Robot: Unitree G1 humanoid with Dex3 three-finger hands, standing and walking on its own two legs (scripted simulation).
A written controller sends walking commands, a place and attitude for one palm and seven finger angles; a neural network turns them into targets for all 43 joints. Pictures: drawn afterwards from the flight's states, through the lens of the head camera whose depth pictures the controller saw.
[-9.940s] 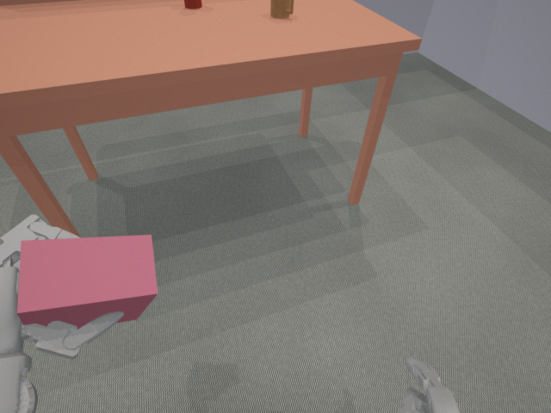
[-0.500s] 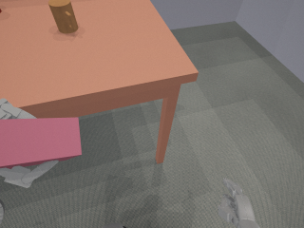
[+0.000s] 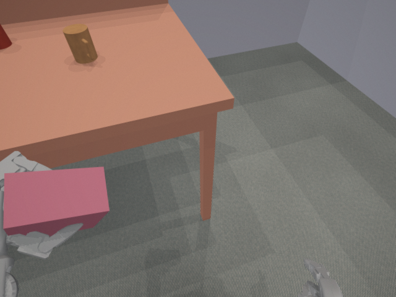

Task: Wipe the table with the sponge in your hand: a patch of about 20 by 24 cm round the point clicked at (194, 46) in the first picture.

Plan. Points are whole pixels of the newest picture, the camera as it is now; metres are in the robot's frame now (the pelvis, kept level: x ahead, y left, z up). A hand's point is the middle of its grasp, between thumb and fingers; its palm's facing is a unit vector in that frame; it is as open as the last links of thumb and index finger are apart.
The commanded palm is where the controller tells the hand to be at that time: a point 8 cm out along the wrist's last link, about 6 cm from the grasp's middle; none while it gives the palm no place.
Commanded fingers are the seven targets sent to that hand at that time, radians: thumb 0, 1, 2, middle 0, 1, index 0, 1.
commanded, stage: come to a stop and stand still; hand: left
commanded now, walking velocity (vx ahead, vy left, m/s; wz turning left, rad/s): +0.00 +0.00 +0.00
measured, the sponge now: (71, 203) +0.23 +0.20 +0.15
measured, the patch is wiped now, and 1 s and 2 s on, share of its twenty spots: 0.00 0.00 0.00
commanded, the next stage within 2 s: look again from close up in 0.60 s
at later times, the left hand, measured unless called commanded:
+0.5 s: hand (4, 242) +0.17 +0.27 +0.15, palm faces +0.39 -0.83 -0.39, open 10.0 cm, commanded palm +0.12 +0.31 +0.17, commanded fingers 0.00 0.10 1.30 -1.20 -1.60 -1.20 -1.60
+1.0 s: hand (4, 220) +0.20 +0.29 +0.14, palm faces +0.32 -0.86 -0.39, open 10.0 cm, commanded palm +0.15 +0.33 +0.17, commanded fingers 0.00 0.10 1.30 -1.20 -1.60 -1.20 -1.60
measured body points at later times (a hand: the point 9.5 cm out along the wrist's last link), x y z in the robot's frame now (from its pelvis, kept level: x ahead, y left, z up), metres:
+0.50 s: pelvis -0.05 +0.03 +0.00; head -0.04 +0.03 +0.45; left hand +0.14 +0.31 +0.17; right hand +0.11 -0.18 -0.10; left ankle -0.03 +0.15 -0.74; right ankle +0.03 -0.04 -0.74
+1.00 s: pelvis -0.02 +0.06 +0.00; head +0.00 +0.07 +0.44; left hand +0.18 +0.34 +0.16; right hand +0.14 -0.17 -0.08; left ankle -0.03 +0.15 -0.74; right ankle +0.03 -0.04 -0.74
